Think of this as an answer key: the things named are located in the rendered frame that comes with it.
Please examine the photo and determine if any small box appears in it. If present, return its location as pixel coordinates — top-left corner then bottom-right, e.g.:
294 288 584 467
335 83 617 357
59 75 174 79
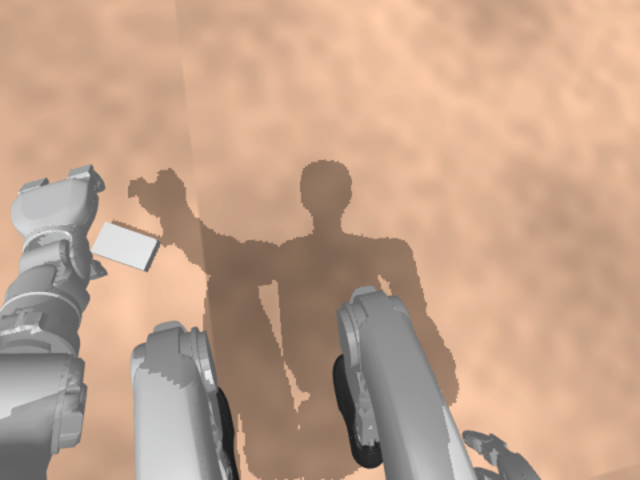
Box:
91 222 161 272

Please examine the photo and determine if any left robot arm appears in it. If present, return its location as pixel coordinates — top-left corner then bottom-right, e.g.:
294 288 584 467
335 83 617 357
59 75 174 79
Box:
0 226 91 480

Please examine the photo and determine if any left robot foot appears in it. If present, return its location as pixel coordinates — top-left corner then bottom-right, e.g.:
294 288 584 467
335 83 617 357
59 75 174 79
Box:
216 387 239 480

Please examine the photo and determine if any right robot foot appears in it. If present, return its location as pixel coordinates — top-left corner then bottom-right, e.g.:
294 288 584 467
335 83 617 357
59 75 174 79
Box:
333 354 383 469

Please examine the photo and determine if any right robot hand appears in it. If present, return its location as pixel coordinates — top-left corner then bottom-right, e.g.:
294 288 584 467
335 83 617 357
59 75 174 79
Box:
462 430 541 480

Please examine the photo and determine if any left robot hand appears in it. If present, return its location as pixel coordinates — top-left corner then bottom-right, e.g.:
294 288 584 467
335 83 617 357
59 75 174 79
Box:
11 164 108 280

